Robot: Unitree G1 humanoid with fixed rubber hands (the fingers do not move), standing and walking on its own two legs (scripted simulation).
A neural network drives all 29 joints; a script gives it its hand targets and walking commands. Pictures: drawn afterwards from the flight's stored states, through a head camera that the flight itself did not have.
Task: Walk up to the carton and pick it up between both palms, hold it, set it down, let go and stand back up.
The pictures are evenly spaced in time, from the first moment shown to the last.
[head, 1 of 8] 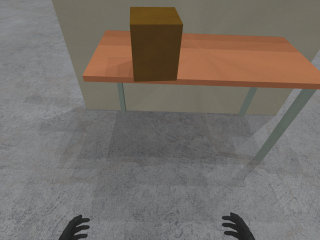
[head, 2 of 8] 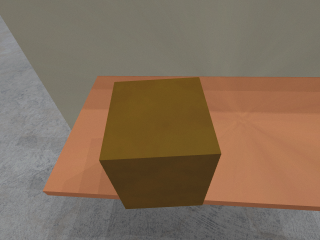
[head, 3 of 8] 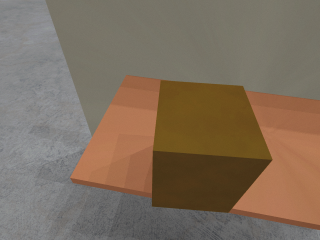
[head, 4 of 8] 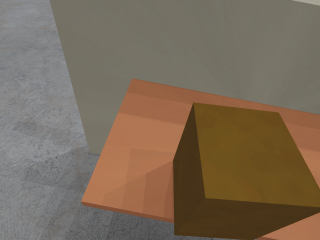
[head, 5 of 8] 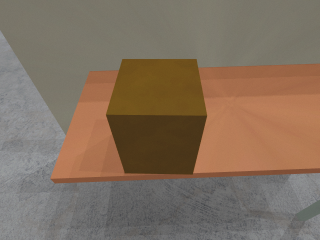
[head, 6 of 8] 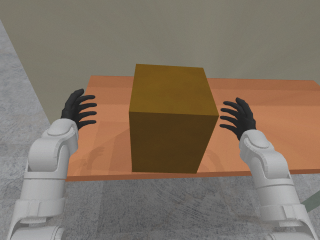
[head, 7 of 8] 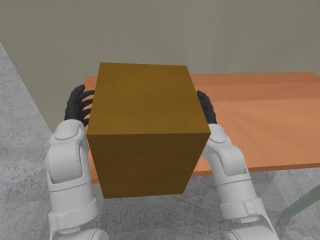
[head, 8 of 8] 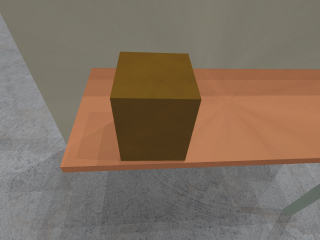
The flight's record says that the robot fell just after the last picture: no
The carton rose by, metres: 0.09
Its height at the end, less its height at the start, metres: +0.00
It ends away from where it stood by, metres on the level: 0.06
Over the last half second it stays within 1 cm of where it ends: yes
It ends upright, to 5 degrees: yes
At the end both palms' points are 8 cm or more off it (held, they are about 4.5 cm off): yes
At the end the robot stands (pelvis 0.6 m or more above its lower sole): yes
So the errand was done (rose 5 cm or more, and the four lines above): yes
